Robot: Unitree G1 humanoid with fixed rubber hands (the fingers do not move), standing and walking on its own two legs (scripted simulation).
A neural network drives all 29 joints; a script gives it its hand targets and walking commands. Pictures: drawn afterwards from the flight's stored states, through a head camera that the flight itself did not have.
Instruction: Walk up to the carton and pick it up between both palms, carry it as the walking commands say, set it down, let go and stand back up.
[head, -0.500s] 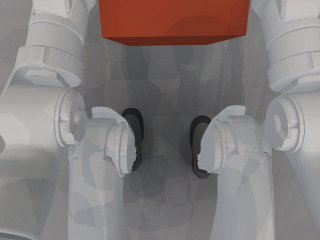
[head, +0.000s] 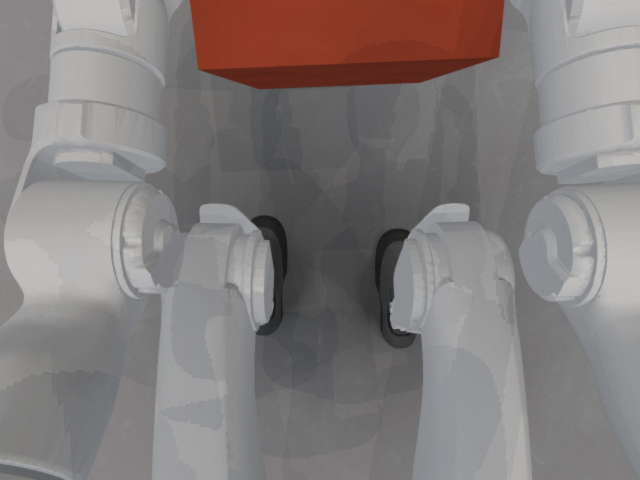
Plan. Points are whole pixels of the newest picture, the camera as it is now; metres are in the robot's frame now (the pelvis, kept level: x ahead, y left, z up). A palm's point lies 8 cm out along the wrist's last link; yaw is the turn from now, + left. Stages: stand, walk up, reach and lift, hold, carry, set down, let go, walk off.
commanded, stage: reach and lift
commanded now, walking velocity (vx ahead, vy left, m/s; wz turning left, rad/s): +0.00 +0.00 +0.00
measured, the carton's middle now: out of the picture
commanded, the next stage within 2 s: none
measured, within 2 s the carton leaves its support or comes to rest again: neither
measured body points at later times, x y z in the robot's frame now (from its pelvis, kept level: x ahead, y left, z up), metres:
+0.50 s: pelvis -0.01 +0.00 +0.05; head +0.33 -0.01 +0.33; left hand +0.57 +0.16 -0.05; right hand +0.57 -0.15 -0.04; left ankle +0.15 +0.12 -0.37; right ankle +0.13 -0.11 -0.37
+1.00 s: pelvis -0.02 +0.00 +0.10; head +0.31 +0.00 +0.40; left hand +0.55 +0.16 +0.03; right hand +0.55 -0.14 +0.03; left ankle +0.15 +0.12 -0.37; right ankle +0.13 -0.11 -0.37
